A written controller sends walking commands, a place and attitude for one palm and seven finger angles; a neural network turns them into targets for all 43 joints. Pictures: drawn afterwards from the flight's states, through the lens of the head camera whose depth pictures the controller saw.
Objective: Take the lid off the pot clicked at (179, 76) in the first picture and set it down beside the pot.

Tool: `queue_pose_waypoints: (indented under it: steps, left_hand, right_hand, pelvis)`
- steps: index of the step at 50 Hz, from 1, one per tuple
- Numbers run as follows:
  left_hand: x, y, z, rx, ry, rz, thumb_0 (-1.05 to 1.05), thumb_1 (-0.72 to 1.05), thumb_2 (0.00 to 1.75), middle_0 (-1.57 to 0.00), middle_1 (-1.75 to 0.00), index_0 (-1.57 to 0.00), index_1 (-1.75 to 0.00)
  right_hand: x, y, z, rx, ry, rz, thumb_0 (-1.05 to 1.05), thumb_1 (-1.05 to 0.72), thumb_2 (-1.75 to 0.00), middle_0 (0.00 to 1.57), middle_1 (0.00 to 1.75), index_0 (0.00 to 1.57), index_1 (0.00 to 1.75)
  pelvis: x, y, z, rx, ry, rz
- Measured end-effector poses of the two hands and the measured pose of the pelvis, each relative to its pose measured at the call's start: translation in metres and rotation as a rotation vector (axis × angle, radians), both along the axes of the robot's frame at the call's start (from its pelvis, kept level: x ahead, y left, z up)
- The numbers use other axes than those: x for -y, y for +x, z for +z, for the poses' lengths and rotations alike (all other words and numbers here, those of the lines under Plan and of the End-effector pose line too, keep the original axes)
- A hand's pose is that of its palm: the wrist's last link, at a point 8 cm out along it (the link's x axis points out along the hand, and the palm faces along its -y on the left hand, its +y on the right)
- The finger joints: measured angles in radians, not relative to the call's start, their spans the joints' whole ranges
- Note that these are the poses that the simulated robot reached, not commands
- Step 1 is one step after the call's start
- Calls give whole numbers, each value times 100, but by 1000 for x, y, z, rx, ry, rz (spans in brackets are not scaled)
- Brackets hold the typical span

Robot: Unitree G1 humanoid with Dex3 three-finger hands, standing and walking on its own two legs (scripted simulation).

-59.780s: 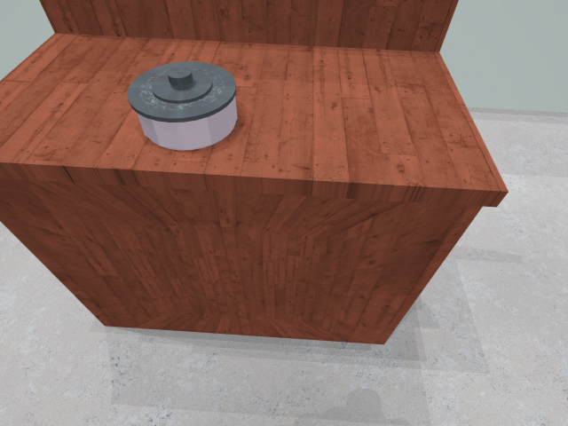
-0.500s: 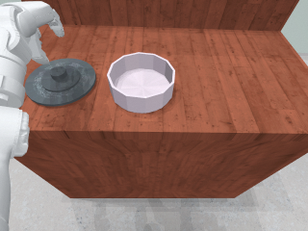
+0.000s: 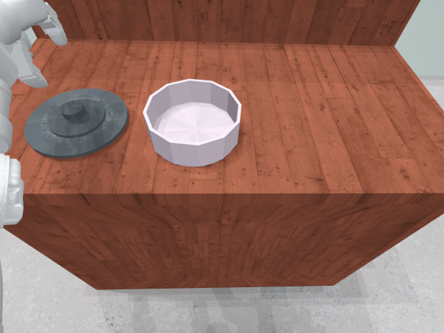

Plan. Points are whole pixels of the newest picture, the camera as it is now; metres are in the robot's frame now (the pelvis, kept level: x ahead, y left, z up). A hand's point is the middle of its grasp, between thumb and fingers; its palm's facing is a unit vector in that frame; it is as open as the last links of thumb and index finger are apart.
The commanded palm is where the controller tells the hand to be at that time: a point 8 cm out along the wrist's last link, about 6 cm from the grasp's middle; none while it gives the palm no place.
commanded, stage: draw the hand back to the body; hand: left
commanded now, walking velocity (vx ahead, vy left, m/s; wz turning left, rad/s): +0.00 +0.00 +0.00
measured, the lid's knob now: (73, 110) +0.52 +0.27 +0.11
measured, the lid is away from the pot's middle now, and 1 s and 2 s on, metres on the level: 0.24 0.24 0.24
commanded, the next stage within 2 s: none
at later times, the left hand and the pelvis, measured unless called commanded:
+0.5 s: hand (41, 74) +0.42 +0.23 +0.25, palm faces +0.08 -0.66 -0.74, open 11.0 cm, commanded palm +0.37 +0.27 +0.30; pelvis -0.01 +0.00 +0.01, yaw +1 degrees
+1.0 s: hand (32, 75) +0.36 +0.19 +0.29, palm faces +0.41 -0.89 -0.20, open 9.5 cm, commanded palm +0.30 +0.24 +0.29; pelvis +0.01 -0.05 +0.01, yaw -1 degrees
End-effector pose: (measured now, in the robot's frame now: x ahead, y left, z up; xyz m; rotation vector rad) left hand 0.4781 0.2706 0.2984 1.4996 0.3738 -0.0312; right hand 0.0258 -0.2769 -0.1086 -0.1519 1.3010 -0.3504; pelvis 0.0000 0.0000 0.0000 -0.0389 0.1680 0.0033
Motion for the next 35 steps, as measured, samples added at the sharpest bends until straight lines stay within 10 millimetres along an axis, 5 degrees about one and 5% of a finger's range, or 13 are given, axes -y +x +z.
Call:
queue_pose_waypoints:
  steps: [7, 20, 27, 35]
  left_hand:
    - [-5, -12, -12, -1, 24, -12, 0, -16, 98, -56, -48, -56, -48]
    - [-12, -65, -15, 37, 41, -27, 0, -16, 98, -56, -48, -56, -48]
    - [11, -89, -11, 582, -846, -198, 0, -17, 98, -56, -48, -57, -48]
    - [22, -108, -6, 877, -1146, -164, 0, -9, 97, -53, -47, -53, -46]
  right_hand:
    - [-2, 21, 1, 55, 21, 17, 1, -90, -90, 20, 30, 21, 30]
    - [-23, 79, 7, 203, 75, 131, 1, -90, -90, 20, 30, 20, 30]
    - [-44, 97, 19, 310, 58, 242, 1, -90, -90, 20, 30, 20, 30]
    - [-27, 99, 33, 401, 29, 216, 1, -90, -90, 21, 30, 21, 30]
  pelvis:
    - [0, 2, 0, 13, 2, -7]
    - [-5, -9, 2, 56, 3, 18]
    - [2, -14, 7, 127, 16, 10]
    - [18, -5, 11, 165, 16, -18]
